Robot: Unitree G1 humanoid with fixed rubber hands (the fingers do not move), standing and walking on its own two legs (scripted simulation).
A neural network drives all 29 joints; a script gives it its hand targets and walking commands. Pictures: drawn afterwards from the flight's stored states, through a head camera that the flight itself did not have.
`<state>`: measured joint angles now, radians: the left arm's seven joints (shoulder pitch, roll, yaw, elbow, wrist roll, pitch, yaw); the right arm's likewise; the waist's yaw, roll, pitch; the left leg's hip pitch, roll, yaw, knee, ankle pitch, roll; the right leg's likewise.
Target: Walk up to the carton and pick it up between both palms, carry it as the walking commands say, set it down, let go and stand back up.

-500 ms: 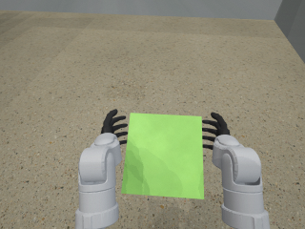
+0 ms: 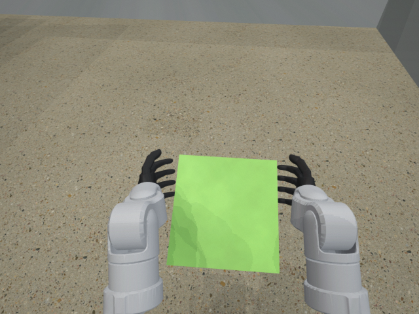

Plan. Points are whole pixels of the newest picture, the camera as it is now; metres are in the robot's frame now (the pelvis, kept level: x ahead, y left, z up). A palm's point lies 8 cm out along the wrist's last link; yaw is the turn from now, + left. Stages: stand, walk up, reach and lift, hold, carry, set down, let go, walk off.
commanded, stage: carry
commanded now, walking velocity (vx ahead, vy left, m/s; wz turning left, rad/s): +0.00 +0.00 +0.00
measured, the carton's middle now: (223, 215) +0.30 +0.01 +0.00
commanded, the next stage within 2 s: hold in 1.26 s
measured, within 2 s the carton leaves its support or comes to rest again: neither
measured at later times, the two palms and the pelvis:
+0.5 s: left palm (149, 193) +0.28 +0.13 +0.12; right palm (304, 197) +0.28 -0.13 +0.11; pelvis +0.00 +0.00 +0.00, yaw +0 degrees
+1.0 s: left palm (149, 195) +0.28 +0.13 +0.12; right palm (304, 198) +0.28 -0.13 +0.11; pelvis -0.01 +0.00 +0.00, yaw +0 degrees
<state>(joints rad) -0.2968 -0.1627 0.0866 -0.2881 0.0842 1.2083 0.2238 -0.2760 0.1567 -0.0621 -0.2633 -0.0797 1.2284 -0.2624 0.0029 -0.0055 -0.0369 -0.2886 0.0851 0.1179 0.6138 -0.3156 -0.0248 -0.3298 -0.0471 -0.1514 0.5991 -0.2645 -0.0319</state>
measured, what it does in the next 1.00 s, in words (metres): stands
